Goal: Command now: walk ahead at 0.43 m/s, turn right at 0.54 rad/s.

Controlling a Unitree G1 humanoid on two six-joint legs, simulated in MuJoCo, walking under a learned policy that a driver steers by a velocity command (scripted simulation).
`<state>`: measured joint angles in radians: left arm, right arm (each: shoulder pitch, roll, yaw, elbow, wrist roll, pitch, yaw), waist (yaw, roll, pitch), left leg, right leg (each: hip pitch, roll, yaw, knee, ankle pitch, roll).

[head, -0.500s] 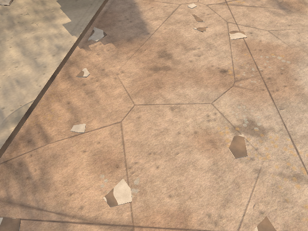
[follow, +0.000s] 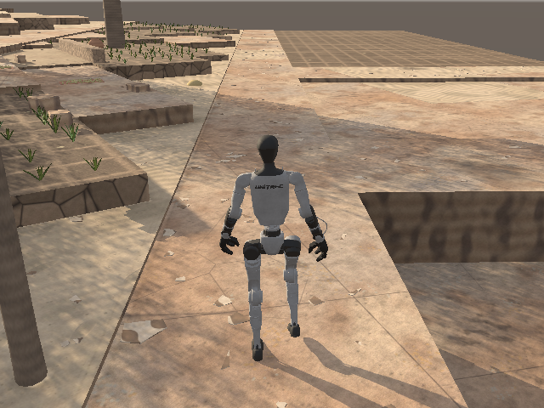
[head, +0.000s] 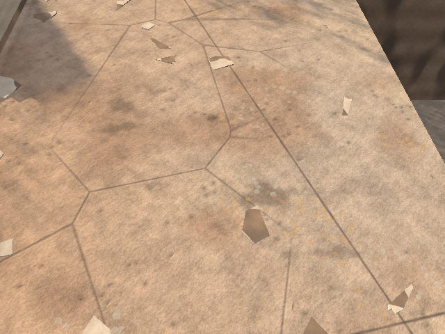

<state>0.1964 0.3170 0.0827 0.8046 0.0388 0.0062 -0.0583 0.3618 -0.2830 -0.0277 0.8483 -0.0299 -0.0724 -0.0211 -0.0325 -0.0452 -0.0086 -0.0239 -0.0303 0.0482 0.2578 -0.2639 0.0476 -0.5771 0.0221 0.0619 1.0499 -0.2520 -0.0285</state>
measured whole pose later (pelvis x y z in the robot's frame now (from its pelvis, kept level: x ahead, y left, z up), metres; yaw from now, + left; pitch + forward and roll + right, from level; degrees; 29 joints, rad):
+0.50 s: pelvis +0.26 -0.07 +0.00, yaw -7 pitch +0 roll -1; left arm 0.29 0.24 0.04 0.89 0.02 -0.08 -0.01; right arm 0.29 -0.25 -0.03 0.88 -0.02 -0.03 0.03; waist -0.01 0.03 0.05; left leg -0.59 0.09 -0.04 1.12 -0.23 0.05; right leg -0.10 0.09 -0.13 0.30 -0.20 -0.12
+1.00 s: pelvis +0.54 -0.03 -0.01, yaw +10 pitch +0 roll +0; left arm 0.19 0.25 0.02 0.79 0.05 -0.06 -0.01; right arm 0.29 -0.28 -0.07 0.88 0.00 -0.03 0.01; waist 0.00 -0.02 0.06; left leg -0.21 -0.15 0.00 0.39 -0.18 0.15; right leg -0.54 -0.09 0.03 1.15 -0.31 0.01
